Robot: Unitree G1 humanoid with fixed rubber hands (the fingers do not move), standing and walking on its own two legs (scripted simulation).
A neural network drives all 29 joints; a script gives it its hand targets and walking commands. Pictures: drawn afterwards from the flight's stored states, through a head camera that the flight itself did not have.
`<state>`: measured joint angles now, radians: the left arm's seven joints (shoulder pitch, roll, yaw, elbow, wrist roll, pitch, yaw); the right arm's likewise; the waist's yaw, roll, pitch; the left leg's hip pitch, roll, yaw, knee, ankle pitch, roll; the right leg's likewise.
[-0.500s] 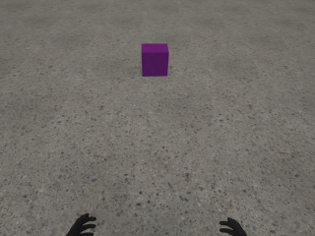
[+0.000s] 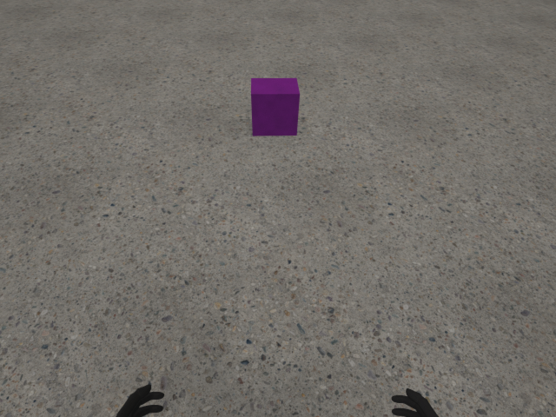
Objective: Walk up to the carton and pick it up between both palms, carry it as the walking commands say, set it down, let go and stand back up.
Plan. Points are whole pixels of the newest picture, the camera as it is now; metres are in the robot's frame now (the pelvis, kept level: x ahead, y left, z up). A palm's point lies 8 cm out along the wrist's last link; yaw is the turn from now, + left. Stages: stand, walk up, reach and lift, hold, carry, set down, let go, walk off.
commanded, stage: stand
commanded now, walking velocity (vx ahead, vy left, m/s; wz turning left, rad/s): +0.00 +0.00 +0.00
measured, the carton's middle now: (274, 107) +1.98 +0.02 -0.62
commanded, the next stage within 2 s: walk up in 1.78 s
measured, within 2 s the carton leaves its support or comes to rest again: neither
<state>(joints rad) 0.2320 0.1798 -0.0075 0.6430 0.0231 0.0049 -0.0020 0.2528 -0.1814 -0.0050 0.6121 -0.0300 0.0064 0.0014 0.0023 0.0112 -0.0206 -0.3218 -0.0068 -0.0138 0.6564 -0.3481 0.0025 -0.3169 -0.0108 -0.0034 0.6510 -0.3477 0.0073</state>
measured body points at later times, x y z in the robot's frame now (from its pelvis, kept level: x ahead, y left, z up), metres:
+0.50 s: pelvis +0.00 +0.00 +0.00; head +0.01 +0.00 +0.45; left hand +0.14 +0.23 -0.10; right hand +0.14 -0.23 -0.10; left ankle +0.00 +0.12 -0.72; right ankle +0.00 -0.12 -0.72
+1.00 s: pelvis +0.00 +0.00 +0.00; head +0.00 -0.01 +0.45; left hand +0.12 +0.23 -0.11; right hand +0.12 -0.23 -0.11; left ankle +0.00 +0.12 -0.72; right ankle +0.00 -0.12 -0.72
